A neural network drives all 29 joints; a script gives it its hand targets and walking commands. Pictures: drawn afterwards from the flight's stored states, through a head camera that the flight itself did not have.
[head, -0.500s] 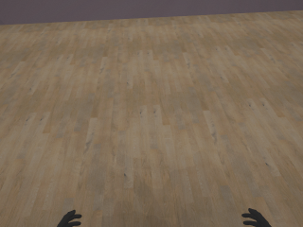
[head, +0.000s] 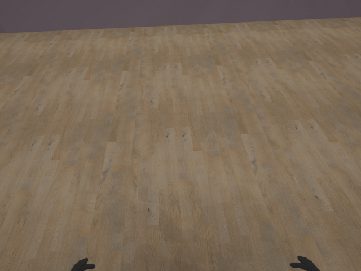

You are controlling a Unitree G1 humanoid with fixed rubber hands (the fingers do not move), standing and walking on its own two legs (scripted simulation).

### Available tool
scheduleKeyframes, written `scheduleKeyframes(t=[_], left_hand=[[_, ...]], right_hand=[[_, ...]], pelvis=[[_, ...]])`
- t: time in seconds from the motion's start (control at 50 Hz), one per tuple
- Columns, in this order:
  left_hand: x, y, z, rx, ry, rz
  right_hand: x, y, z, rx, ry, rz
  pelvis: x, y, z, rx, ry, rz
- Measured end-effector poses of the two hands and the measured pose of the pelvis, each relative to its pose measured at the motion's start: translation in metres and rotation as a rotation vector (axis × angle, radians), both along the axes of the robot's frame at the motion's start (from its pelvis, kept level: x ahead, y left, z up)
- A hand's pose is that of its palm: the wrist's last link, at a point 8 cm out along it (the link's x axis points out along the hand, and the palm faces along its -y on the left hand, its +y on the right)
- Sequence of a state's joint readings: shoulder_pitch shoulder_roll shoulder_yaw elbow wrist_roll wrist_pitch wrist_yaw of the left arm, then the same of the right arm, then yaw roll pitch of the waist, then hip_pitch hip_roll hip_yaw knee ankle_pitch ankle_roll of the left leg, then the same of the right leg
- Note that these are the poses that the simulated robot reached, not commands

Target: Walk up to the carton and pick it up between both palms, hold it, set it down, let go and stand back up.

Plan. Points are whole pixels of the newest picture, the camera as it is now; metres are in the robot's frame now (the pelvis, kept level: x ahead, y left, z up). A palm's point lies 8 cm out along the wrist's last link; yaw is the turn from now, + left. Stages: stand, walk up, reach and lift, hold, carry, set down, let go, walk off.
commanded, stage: stand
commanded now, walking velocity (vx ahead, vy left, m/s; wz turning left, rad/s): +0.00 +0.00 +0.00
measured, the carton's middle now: out of the picture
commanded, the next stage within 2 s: walk up in 1.38 s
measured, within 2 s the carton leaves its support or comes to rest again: neither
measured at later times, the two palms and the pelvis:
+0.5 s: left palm out of the picture +0.09 +0.27 -0.10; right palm out of the picture +0.09 -0.28 -0.10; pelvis +0.00 +0.00 +0.00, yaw +0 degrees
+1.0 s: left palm out of the picture +0.09 +0.28 -0.10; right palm out of the picture +0.09 -0.28 -0.10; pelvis +0.00 +0.00 +0.00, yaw +0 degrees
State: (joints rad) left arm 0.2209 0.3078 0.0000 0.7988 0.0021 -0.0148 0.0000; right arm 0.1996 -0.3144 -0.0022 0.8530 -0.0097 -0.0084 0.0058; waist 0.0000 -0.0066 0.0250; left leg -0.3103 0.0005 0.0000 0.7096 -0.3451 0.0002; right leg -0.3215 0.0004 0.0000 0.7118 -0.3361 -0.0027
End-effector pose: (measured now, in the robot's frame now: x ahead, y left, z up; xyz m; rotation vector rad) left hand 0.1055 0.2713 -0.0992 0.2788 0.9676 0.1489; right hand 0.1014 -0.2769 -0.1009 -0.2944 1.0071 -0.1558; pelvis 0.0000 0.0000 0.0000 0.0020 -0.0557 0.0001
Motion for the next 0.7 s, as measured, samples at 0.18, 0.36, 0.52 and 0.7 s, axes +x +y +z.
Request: scheduleKeyframes(t=[0.18, 0.36, 0.52, 0.7], left_hand=[[-0.005, 0.001, -0.002, 0.001, 0.012, 0.004], [-0.009, 0.002, -0.003, 0.000, 0.023, 0.008], [-0.011, 0.003, -0.004, -0.001, 0.033, 0.010], [-0.013, 0.004, -0.005, -0.002, 0.046, 0.013]], right_hand=[[-0.005, -0.001, -0.002, 0.000, 0.012, -0.005], [-0.010, -0.001, -0.003, 0.000, 0.022, -0.009], [-0.012, 0.000, -0.003, -0.001, 0.032, -0.011], [-0.012, 0.000, -0.002, -0.002, 0.040, -0.012]], pelvis=[[-0.002, 0.000, 0.000, 0.000, -0.003, 0.000], [-0.003, 0.000, 0.000, 0.000, -0.004, 0.000], [-0.004, 0.001, 0.001, -0.001, -0.002, 0.000], [-0.003, 0.002, 0.002, -0.002, 0.004, 0.000]])
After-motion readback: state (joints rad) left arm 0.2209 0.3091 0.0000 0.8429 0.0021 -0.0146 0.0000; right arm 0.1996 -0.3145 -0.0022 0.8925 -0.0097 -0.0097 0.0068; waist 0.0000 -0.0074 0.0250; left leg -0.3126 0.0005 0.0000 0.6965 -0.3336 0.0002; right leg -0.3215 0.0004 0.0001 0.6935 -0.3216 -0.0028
